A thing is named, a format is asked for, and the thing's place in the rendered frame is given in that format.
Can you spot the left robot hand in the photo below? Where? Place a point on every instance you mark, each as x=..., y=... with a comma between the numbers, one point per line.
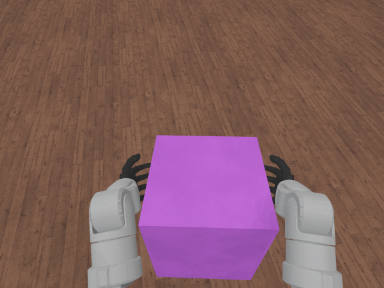
x=129, y=172

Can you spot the carton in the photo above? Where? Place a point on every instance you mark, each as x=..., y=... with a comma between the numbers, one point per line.
x=207, y=210

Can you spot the robot right forearm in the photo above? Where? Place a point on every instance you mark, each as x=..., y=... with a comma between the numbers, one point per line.
x=309, y=221

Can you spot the robot left forearm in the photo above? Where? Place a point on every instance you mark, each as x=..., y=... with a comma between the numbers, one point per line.
x=115, y=262

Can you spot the right robot hand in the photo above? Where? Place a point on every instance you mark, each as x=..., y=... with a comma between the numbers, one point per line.
x=283, y=174

